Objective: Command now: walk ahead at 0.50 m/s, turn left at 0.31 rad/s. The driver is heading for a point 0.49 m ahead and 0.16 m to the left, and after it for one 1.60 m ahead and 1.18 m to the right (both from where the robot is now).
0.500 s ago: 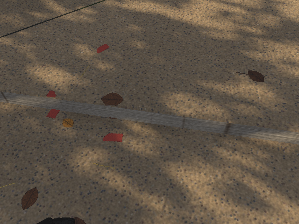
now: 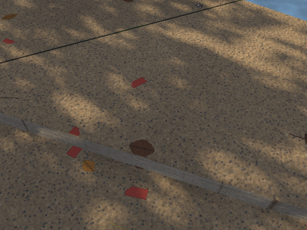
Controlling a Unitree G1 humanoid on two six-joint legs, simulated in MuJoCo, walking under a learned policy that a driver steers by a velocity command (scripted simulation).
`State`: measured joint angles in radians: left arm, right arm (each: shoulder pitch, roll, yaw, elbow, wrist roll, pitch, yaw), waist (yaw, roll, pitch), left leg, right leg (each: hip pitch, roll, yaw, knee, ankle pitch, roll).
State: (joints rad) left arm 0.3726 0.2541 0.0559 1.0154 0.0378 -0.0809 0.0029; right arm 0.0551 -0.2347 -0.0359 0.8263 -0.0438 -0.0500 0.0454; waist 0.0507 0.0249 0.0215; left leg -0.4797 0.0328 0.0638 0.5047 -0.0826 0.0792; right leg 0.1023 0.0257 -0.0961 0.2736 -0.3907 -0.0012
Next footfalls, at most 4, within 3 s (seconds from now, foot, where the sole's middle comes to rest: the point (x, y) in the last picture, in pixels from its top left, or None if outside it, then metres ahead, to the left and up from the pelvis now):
0.52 right None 0.46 -0.05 -0.76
0.94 left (128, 228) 0.47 0.15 -0.76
1.38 right None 0.44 -0.10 -0.76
1.90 left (142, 224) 0.49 0.10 -0.76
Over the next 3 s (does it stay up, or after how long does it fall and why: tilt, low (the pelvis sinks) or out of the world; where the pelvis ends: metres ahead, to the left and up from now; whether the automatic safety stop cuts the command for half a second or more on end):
stays up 0.80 -0.46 0.11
